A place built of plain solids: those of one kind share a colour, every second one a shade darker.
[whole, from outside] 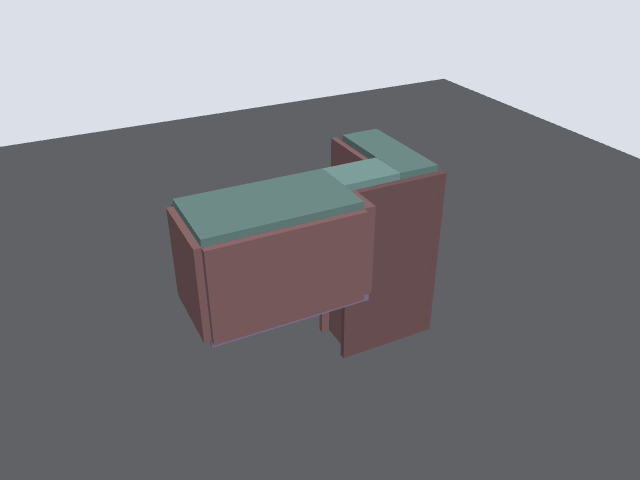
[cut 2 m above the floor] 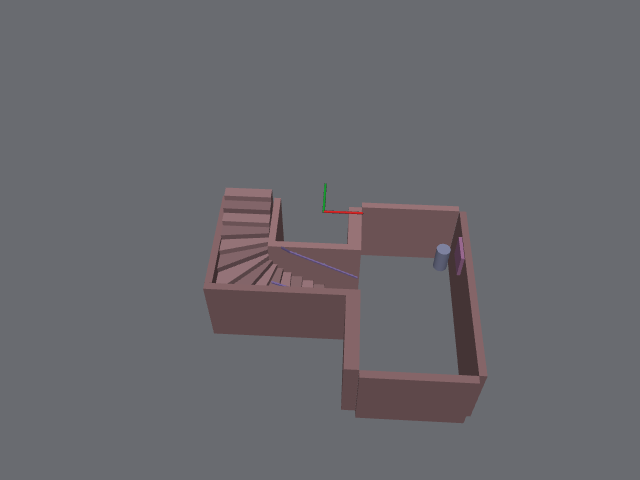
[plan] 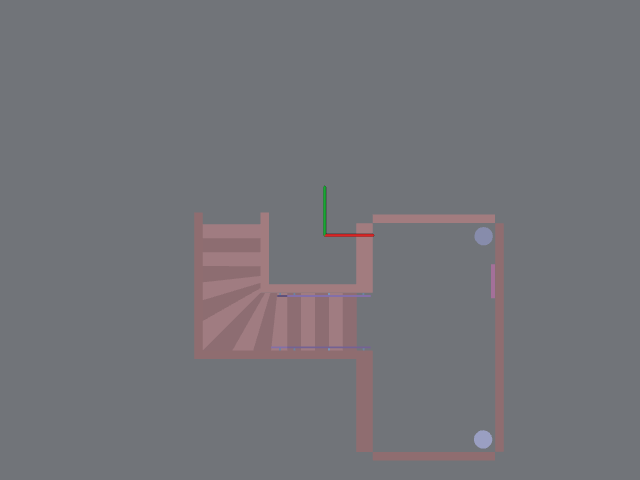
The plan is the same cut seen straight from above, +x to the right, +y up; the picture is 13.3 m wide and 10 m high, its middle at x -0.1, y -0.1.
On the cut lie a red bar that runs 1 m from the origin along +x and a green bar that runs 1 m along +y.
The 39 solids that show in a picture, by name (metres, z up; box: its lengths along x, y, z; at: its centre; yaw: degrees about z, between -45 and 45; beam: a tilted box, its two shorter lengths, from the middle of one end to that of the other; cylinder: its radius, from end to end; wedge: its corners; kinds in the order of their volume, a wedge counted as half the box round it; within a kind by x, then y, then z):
{
 "wall_1": {"box": [0.18, 4.04, 2.55], "at": [-3.64, 2.49, 4.0]},
 "wall_2": {"box": [1.01, 0.33, 2.55], "at": [-3.05, 0.31, 4.0]},
 "wall_3": {"box": [0.18, 2.88, 5.33], "at": [-2.63, -0.96, 2.61]},
 "wall_4": {"box": [2.21, 0.18, 2.55], "at": [-2.45, 4.61, 4.0]},
 "wall_5": {"box": [0.18, 1.68, 5.33], "at": [-1.25, -0.36, 2.61]},
 "wall_6": {"box": [3.72, 0.18, 5.33], "at": [-0.86, -2.49, 2.61]},
 "wall_7": {"box": [2.34, 0.18, 5.33], "at": [-0.17, -1.11, 2.61]},
 "wall_8": {"box": [0.34, 2.11, 2.58], "at": [0.83, -3.46, 1.24]},
 "wall_9": {"box": [0.34, 1.45, 2.58], "at": [0.83, -0.48, 1.24]},
 "wall_10": {"box": [0.18, 2.11, 2.58], "at": [0.91, -3.46, 1.24]},
 "wall_11": {"box": [0.18, 1.45, 2.58], "at": [0.91, -0.48, 1.24]},
 "wall_12": {"box": [2.55, 0.18, 2.58], "at": [2.27, -4.61, 1.24]},
 "wall_13": {"box": [2.55, 0.18, 2.58], "at": [2.27, 0.34, 1.24]},
 "wall_14": {"box": [0.18, 4.77, 2.58], "at": [3.64, -2.13, 1.24]},
 "tread_1": {"wedge": [[-2.55, -2.4, -0.05], [-2.55, -2.4, 1.44], [-1.93, -2.4, -0.05], [-1.93, -2.4, 1.44], [-1.35, -1.2, -0.05], [-1.35, -1.2, 1.44], [-1.24, -1.2, -0.05], [-1.24, -1.2, 1.44]]},
 "tread_2": {"wedge": [[-2.54, -2.4, -0.05], [-2.54, -2.4, 1.6], [-2.54, -1.78, -0.05], [-2.54, -1.78, 1.6], [-1.34, -1.2, -0.05], [-1.34, -1.2, 1.6], [-1.34, -1.1, -0.05], [-1.34, -1.1, 1.6]]},
 "tread_3": {"wedge": [[-2.54, -1.79, -0.05], [-2.54, -1.79, 1.76], [-2.54, -1.35, -0.05], [-2.54, -1.35, 1.76], [-1.34, -1.1, -0.05], [-1.34, -1.1, 1.76], [-1.34, -0.99, -0.05], [-1.34, -0.99, 1.76]]},
 "tread_4": {"wedge": [[-2.54, -1.35, -0.05], [-2.54, -1.35, 1.92], [-2.54, -0.98, -0.05], [-2.54, -0.98, 1.92], [-1.34, -0.99, -0.05], [-1.34, -0.99, 1.92], [-1.34, -0.85, -0.05], [-1.34, -0.85, 1.92]]},
 "tread_5": {"wedge": [[-2.54, -0.98, -0.05], [-2.54, -0.98, 2.09], [-2.54, -0.64, -0.05], [-2.54, -0.64, 2.08], [-1.34, -0.85, -0.05], [-1.34, -0.85, 2.08], [-1.34, -0.64, -0.05], [-1.34, -0.64, 2.08]]},
 "tread_6": {"wedge": [[-2.54, -0.64, -0.05], [-2.54, -0.64, 2.25], [-2.54, -0.35, -0.05], [-2.54, -0.35, 2.24], [-1.34, -0.65, -0.05], [-1.34, -0.65, 2.25], [-1.34, -0.35, -0.05], [-1.34, -0.35, 2.24]]},
 "tread_7": {"wedge": [[-2.54, -0.35, -0.05], [-2.54, -0.35, 2.41], [-2.54, -0.06, -0.05], [-2.54, -0.06, 2.4], [-1.34, -0.35, -0.05], [-1.34, -0.35, 2.41], [-1.34, -0.06, -0.05], [-1.34, -0.06, 2.4]]},
 "tread_8": {"wedge": [[-2.54, -0.06, -0.05], [-2.54, -0.06, 2.57], [-2.54, 0.23, -0.05], [-2.54, 0.23, 2.56], [-1.34, -0.06, -0.05], [-1.34, -0.06, 2.57], [-1.34, 0.23, -0.05], [-1.34, 0.23, 2.57]]},
 "tread_9": {"wedge": [[-1.93, -2.4, -0.05], [-1.93, -2.4, 1.28], [-1.49, -2.4, -0.05], [-1.49, -2.4, 1.28], [-1.25, -1.2, -0.05], [-1.25, -1.2, 1.28], [-1.14, -1.2, -0.05], [-1.14, -1.2, 1.28]]},
 "tread_10": {"wedge": [[-1.5, -2.4, -0.05], [-1.5, -2.4, 1.12], [-1.14, -1.2, -0.05], [-1.14, -1.2, 1.12], [-1.12, -2.4, -0.05], [-1.12, -2.4, 1.12], [-0.99, -1.2, -0.05], [-0.99, -1.2, 1.12]]},
 "tread_11": {"wedge": [[-1.12, -2.4, -0.05], [-1.12, -2.4, 0.96], [-0.99, -1.2, -0.05], [-0.99, -1.2, 0.96], [-0.78, -2.4, -0.05], [-0.78, -2.4, 0.96], [-0.78, -1.2, -0.05], [-0.78, -1.2, 0.96]]},
 "tread_12": {"wedge": [[-0.79, -2.4, -0.05], [-0.79, -2.4, 0.8], [-0.79, -1.2, -0.05], [-0.79, -1.2, 0.8], [-0.49, -2.4, -0.05], [-0.49, -2.4, 0.8], [-0.49, -1.2, -0.05], [-0.49, -1.2, 0.8]]},
 "tread_13": {"wedge": [[-0.5, -2.4, -0.05], [-0.5, -2.4, 0.64], [-0.5, -1.2, -0.05], [-0.5, -1.2, 0.64], [-0.2, -2.4, -0.05], [-0.2, -2.4, 0.64], [-0.2, -1.2, -0.05], [-0.2, -1.2, 0.64]]},
 "tread_14": {"wedge": [[-0.21, -2.4, -0.05], [-0.21, -2.4, 0.48], [-0.21, -1.2, -0.05], [-0.21, -1.2, 0.48], [0.09, -2.4, -0.05], [0.09, -2.4, 0.48], [0.09, -1.2, -0.05], [0.09, -1.2, 0.48]]},
 "tread_15": {"wedge": [[0.08, -2.4, -0.05], [0.08, -2.4, 0.32], [0.09, -1.2, -0.05], [0.09, -1.2, 0.32], [0.38, -2.4, -0.05], [0.38, -2.4, 0.32], [0.38, -1.2, -0.05], [0.38, -1.2, 0.32]]},
 "tread_16": {"wedge": [[0.37, -2.4, -0.05], [0.37, -2.4, 0.16], [0.37, -1.2, -0.05], [0.37, -1.2, 0.16], [0.67, -2.4, -0.05], [0.67, -2.4, 0.16], [0.67, -1.2, -0.05], [0.67, -1.2, 0.16]]},
 "roof_1": {"box": [2.21, 4.04, 0.2], "at": [-2.45, 2.49, 5.38]},
 "roof_2": {"box": [1.2, 1.68, 0.2], "at": [-1.94, -0.36, 5.38]},
 "roof_3": {"box": [3.16, 1.2, 0.2], "at": [-0.96, -1.8, 5.38]},
 "floor_1": {"box": [2.21, 4.29, 0.2], "at": [-2.45, 2.37, 2.63]},
 "bin_1": {"cylinder": 0.19, "from": [3.3, -4.26, 0.0], "to": [3.3, -4.26, 0.62]},
 "bin_2": {"cylinder": 0.19, "from": [3.31, -0.02, 0.0], "to": [3.31, -0.02, 0.75]},
 "guard_rail_1": {"wedge": [[-0.78, -2.36, 1.87], [-0.78, -2.36, 1.92], [-0.78, -2.32, 1.87], [-0.78, -2.32, 1.92], [0.96, -2.36, 0.91], [0.96, -2.36, 0.95], [0.96, -2.32, 0.91], [0.96, -2.32, 0.95]]},
 "guard_rail_2": {"wedge": [[-0.78, -1.29, 1.87], [-0.78, -1.29, 1.92], [-0.78, -1.25, 1.87], [-0.78, -1.25, 1.92], [0.96, -1.29, 0.91], [0.96, -1.29, 0.95], [0.96, -1.25, 0.91], [0.96, -1.25, 0.95]]},
 "cabinet_1": {"box": [0.09, 0.71, 0.67], "at": [3.5, -0.96, 1.63]}
}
